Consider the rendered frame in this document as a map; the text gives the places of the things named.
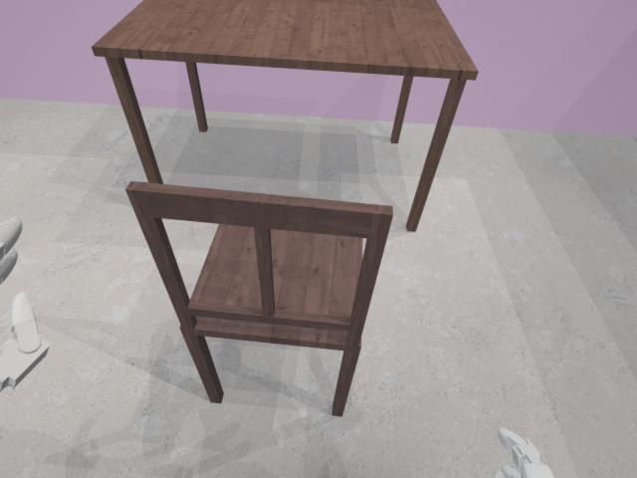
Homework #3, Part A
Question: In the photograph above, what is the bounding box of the chair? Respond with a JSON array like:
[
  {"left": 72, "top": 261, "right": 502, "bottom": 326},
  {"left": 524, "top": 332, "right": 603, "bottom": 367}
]
[{"left": 125, "top": 181, "right": 393, "bottom": 416}]

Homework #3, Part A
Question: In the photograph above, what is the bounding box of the right robot hand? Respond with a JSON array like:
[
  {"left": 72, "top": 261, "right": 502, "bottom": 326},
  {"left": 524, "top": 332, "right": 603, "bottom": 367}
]
[{"left": 495, "top": 428, "right": 555, "bottom": 478}]

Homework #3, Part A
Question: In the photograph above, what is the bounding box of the table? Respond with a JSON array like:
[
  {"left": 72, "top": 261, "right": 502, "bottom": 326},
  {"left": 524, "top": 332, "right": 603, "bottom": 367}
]
[{"left": 92, "top": 0, "right": 479, "bottom": 232}]

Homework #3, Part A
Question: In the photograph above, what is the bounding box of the left robot hand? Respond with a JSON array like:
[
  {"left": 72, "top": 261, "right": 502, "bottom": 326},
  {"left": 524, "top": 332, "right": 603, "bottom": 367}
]
[{"left": 0, "top": 217, "right": 50, "bottom": 391}]

